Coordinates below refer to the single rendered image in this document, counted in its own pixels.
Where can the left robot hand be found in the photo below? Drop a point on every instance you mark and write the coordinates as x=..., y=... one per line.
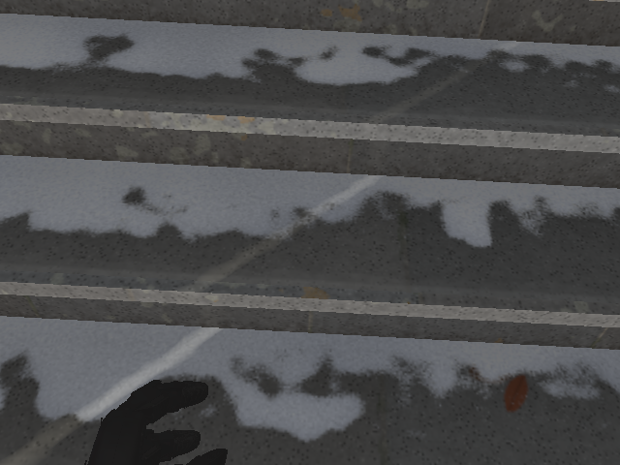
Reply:
x=123, y=439

